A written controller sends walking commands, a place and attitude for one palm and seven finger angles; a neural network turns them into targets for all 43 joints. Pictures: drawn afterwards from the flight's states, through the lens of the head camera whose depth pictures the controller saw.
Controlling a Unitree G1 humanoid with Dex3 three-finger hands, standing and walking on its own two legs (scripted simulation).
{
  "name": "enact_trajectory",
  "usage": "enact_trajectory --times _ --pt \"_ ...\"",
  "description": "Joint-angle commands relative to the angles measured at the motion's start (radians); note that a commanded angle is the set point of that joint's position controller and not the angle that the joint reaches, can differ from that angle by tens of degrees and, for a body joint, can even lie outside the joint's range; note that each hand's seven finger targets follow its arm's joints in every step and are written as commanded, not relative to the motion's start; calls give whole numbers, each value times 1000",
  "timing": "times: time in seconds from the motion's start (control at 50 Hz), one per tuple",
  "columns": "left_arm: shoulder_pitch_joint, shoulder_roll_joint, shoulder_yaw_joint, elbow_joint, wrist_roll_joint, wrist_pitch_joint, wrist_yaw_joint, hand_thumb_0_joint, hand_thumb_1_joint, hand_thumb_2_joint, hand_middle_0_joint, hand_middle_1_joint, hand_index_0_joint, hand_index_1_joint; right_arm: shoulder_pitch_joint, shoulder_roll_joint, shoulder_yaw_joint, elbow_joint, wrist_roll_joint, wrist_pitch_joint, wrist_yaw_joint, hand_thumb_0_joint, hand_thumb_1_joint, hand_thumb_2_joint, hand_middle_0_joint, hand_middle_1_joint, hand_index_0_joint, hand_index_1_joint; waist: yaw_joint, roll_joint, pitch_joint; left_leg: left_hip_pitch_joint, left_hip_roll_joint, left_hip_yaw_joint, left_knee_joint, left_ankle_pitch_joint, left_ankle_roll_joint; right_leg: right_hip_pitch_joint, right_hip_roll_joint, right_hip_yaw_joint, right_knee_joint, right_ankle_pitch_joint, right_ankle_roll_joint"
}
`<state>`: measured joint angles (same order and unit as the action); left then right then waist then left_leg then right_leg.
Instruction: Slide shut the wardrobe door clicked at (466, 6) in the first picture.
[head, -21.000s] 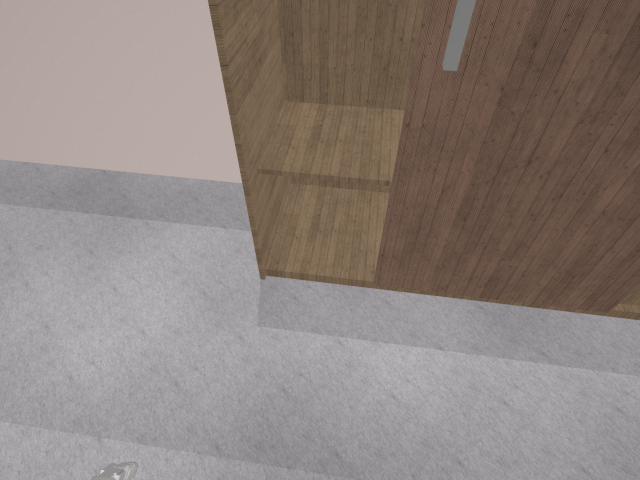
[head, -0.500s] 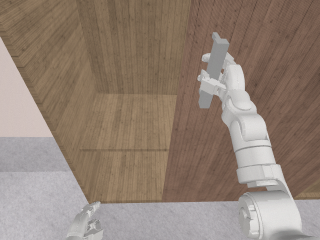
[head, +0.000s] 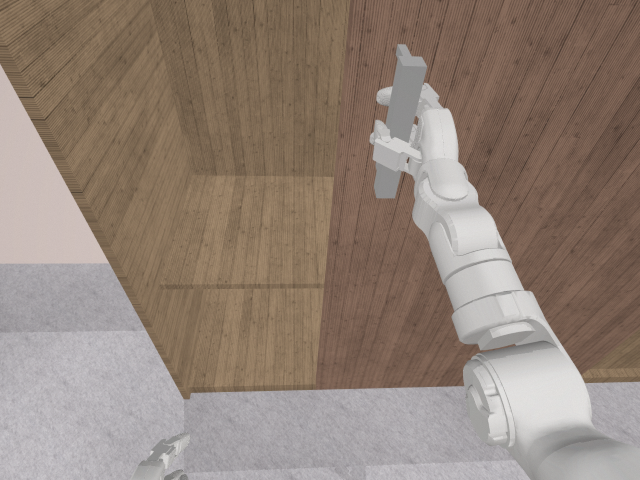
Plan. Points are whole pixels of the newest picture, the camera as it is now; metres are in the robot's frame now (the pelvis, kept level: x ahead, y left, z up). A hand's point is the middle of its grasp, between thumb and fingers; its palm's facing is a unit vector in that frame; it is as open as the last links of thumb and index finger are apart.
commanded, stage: step sideways, sliding the door along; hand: right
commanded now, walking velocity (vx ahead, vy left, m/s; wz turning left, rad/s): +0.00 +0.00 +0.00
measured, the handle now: (393, 125) +0.50 -0.06 +0.22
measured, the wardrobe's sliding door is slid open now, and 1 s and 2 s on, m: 0.39 0.32 0.19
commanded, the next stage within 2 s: none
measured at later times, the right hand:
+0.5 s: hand (370, 147) +0.45 -0.03 +0.21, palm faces +0.01 +1.00 -0.02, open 6.2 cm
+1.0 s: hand (319, 145) +0.45 +0.03 +0.21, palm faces +0.17 +0.98 -0.06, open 6.3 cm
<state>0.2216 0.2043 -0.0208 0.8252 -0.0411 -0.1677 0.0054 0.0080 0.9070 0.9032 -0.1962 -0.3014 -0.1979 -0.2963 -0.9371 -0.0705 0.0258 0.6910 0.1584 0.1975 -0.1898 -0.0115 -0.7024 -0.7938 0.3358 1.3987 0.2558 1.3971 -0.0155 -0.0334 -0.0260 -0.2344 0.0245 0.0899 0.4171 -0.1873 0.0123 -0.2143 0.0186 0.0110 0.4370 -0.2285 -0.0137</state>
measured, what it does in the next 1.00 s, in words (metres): steps to the left: left foot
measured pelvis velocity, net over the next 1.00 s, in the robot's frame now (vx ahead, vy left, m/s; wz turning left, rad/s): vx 0.05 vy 0.18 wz -0.01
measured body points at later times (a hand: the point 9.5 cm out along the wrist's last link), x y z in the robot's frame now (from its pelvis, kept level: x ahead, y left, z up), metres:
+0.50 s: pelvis +0.01 +0.06 -0.02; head +0.07 +0.06 +0.43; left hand +0.14 +0.32 -0.13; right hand +0.45 -0.08 +0.21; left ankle +0.02 +0.12 -0.74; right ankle +0.03 -0.07 -0.74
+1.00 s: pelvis +0.05 +0.18 -0.01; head +0.12 +0.18 +0.43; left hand +0.28 +0.39 -0.12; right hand +0.44 -0.02 +0.21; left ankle +0.09 +0.27 -0.74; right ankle +0.03 -0.06 -0.73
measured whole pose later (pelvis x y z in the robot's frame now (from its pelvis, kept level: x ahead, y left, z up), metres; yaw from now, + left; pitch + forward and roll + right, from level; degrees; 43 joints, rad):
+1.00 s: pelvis +0.05 +0.18 -0.01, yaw -1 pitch -2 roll +1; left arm 0.04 0.23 0.04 0.64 -0.08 -0.03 0.01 0.01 0.91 0.90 -0.20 -0.30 -0.20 -0.30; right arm -0.63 -0.19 -0.05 0.10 0.10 0.01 -0.15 -0.08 -0.66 -0.81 0.45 1.40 0.28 1.33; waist -0.09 -0.05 0.18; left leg -0.30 0.01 0.14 0.58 -0.24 0.04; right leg -0.23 -0.23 0.02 0.60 -0.25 0.08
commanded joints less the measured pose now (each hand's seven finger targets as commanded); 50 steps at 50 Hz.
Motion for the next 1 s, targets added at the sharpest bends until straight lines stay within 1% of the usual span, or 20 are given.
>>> enact_trajectory --times 0.0,0.02,0.06,0.14,0.22,0.26,0.3,0.32,0.42,0.44,0.46,0.5,0.54,0.64,0.72,0.76,0.82,0.9,0.94,0.98 --pt "-88 111 31 -129 -1 -63 9 0 900 900 -200 -300 -200 -300 -706 144 109 -313 17 -120 83 0 -900 -900 450 1400 450 1400 100 39 -361 6 -72 -31 -32 190 19 220 -6 41 -29 246 37" --pt "-63 197 46 -139 24 -32 42 0 900 900 -200 -300 -200 -300 -489 -380 -204 -252 -65 -222 80 0 -900 -900 450 1400 450 1400 10 121 -287 -7 -20 -79 -46 78 -20 29 -85 -6 -28 130 -26" --pt "-88 138 35 -171 16 -14 56 0 900 900 -200 -300 -200 -300 -477 -151 -33 -310 -62 -302 124 0 -900 -900 450 1400 450 1400 30 133 -262 1 -5 -79 -29 -17 -25 30 -100 -18 -46 -37 -30" --pt "-109 133 44 -217 16 -10 91 0 900 900 -200 -300 -200 -300 -507 -196 -34 -450 -52 -365 144 0 -900 -900 450 1400 450 1400 38 -86 -294 -174 -40 -62 204 -81 -18 177 -246 112 -30 -32 -99" --pt "-120 148 57 -231 19 24 96 0 900 900 -200 -300 -200 -300 -477 -255 -75 -499 -51 -356 145 0 -900 -900 450 1400 450 1400 28 -75 -252 -187 -42 -83 206 -158 5 237 -337 147 63 237 -143" --pt "-130 157 63 -239 10 40 95 0 900 900 -200 -300 -200 -300 -446 -292 -106 -526 -62 -351 140 0 -900 -900 450 1400 450 1400 11 6 -276 25 -15 -105 62 25 35 110 -253 7 225 247 -84" --pt "-140 135 69 -247 -1 39 90 0 900 900 -200 -300 -200 -300 -408 -314 -122 -542 -78 -340 137 0 -900 -900 450 1400 450 1400 5 307 -281 297 190 -440 -46 323 184 -226 -49 -88 533 -122 3" --pt "-149 129 74 -235 0 25 87 0 900 900 -200 -300 -200 -300 -402 -322 -146 -546 -82 -351 135 0 -900 -900 450 1400 450 1400 -15 287 -262 349 250 -488 -31 538 238 -326 -25 -45 644 -333 8" --pt "-139 110 58 -218 22 20 90 0 900 900 -200 -300 -200 -300 -403 -180 -12 -702 -82 -377 128 0 -900 -900 450 1400 450 1400 32 108 -330 239 152 -221 179 660 129 18 -79 -83 105 -22 0" --pt "-117 133 70 -220 21 26 88 0 900 900 -200 -300 -200 -300 -394 -170 8 -734 -72 -376 128 0 -900 -900 450 1400 450 1400 55 39 -382 5 101 -146 303 479 56 304 -186 11 13 299 -46" --pt "-128 175 90 -243 20 35 76 0 900 900 -200 -300 -200 -300 -385 -131 46 -755 -49 -370 138 0 -900 -900 450 1400 450 1400 53 -208 -415 -326 -20 -106 481 3 -25 563 -436 314 62 725 -158" --pt "-190 134 79 -275 0 77 37 0 900 900 -200 -300 -200 -300 -422 -90 58 -740 -42 -354 161 0 -900 -900 450 1400 450 1400 18 -122 -307 -420 16 -254 620 -311 14 495 -534 347 27 624 -212" --pt "-190 134 72 -274 11 73 39 0 900 900 -200 -300 -200 -300 -433 -116 65 -821 -57 -363 164 0 -900 -900 450 1400 450 1400 43 -135 -250 -442 52 -219 522 -278 7 485 -492 275 56 658 -206" --pt "-205 154 79 -318 -11 69 27 0 900 900 -200 -300 -200 -300 -395 -50 131 -820 -67 -349 164 0 -900 -900 450 1400 450 1400 46 -152 -313 44 -27 -22 156 -8 -1 237 -331 -29 138 483 -57" --pt "-189 109 68 -297 -32 64 30 0 900 900 -200 -300 -200 -300 -380 -78 132 -820 -81 -326 138 0 -900 -900 450 1400 450 1400 60 31 -311 127 63 -74 85 420 24 132 -167 -94 243 265 18" --pt "-206 99 74 -283 -30 69 31 0 900 900 -200 -300 -200 -300 -346 -94 117 -863 -74 -322 129 0 -900 -900 450 1400 450 1400 54 70 -368 131 109 -113 110 480 39 152 -155 -60 247 248 29" --pt "-236 98 72 -308 -20 82 23 0 900 900 -200 -300 -200 -300 -275 -35 163 -930 -56 -329 128 0 -900 -900 450 1400 450 1400 40 -120 -345 59 29 -50 151 289 -14 210 -267 5 126 397 -7" --pt "-225 97 84 -323 -36 86 14 0 900 900 -200 -300 -200 -300 -196 -47 166 -957 -71 -333 131 0 -900 -900 450 1400 450 1400 42 32 -369 170 67 -77 94 506 11 203 -232 -49 203 513 29" --pt "-244 86 84 -333 -38 91 9 0 900 900 -200 -300 -200 -300 -178 -50 172 -1008 -78 -343 132 0 -900 -900 450 1400 450 1400 41 110 -373 196 108 -112 82 554 25 143 -198 -60 224 310 38" --pt "-253 89 83 -326 -37 95 11 0 900 900 -200 -300 -200 -300 -160 -51 185 -1046 -72 -354 121 0 -900 -900 450 1400 450 1400 43 60 -366 161 110 -109 88 473 20 159 -203 -60 148 250 30"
